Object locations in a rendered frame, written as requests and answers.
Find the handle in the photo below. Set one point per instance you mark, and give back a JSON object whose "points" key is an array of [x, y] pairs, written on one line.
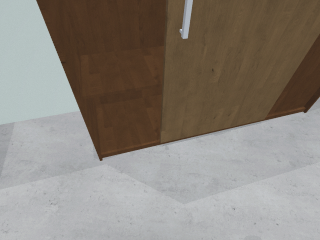
{"points": [[186, 19]]}

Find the wardrobe door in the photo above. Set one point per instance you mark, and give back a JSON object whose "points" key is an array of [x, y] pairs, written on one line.
{"points": [[303, 84], [238, 58]]}

